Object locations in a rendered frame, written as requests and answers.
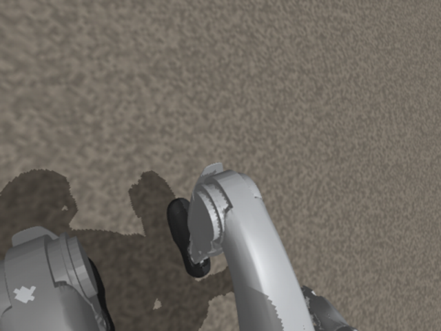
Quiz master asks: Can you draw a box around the right robot foot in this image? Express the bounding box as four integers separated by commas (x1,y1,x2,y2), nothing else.
167,198,211,278

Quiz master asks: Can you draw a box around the right robot hand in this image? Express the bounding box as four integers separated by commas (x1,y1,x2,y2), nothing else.
300,285,349,331

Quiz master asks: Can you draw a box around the left robot foot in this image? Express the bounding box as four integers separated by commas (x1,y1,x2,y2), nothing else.
88,258,115,331

